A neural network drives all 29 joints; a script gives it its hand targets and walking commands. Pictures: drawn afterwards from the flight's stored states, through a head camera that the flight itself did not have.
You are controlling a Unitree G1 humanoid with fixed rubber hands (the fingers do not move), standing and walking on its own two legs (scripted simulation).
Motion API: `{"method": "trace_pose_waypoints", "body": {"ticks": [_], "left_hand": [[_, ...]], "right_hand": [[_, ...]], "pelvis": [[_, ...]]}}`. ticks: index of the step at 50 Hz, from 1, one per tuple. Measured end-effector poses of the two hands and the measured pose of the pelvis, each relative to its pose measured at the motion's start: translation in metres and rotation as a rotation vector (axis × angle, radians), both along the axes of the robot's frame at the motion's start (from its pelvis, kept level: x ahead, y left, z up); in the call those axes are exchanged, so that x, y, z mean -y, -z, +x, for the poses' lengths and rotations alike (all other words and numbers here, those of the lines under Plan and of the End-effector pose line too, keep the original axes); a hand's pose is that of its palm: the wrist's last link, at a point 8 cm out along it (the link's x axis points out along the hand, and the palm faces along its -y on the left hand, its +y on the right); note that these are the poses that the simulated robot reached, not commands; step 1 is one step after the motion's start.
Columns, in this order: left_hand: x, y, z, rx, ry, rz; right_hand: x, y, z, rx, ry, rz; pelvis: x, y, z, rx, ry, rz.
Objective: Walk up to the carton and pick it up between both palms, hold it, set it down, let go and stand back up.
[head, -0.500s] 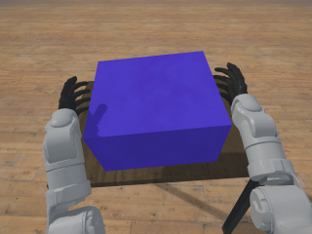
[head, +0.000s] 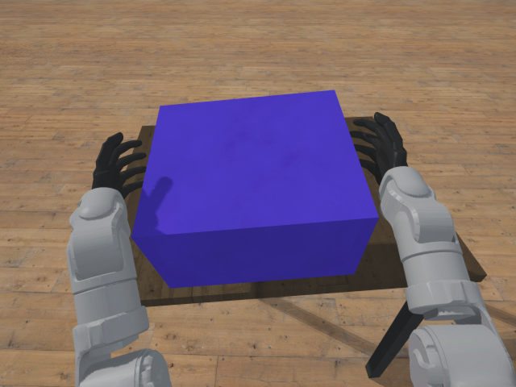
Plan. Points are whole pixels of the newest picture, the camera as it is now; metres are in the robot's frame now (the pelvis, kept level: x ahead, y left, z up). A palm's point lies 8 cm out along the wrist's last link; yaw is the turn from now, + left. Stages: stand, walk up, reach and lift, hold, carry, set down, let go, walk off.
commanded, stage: hold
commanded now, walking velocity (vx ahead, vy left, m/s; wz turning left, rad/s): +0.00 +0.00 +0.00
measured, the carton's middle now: (253, 187) +0.41 +0.00 +0.12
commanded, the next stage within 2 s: set down in 1.70 s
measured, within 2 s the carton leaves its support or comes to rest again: neither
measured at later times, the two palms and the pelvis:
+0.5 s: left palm (113, 182) +0.34 +0.19 +0.21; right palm (394, 150) +0.36 -0.20 +0.22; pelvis +0.00 +0.00 +0.00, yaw -1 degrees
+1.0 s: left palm (112, 179) +0.34 +0.19 +0.21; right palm (396, 153) +0.36 -0.20 +0.22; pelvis -0.01 -0.01 +0.00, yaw +0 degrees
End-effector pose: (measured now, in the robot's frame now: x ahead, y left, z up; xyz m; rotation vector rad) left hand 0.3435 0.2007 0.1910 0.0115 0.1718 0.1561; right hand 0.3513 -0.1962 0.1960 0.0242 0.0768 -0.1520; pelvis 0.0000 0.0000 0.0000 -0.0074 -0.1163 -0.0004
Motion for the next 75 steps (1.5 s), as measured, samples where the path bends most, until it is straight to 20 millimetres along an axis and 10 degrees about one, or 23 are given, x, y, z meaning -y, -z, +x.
{"method": "trace_pose_waypoints", "body": {"ticks": [75], "left_hand": [[0.006,-0.010,0.003,0.013,-0.009,-0.004]], "right_hand": [[0.006,-0.018,0.010,0.007,-0.021,-0.036]], "pelvis": [[0.002,0.000,0.002,-0.009,0.017,0.000]]}}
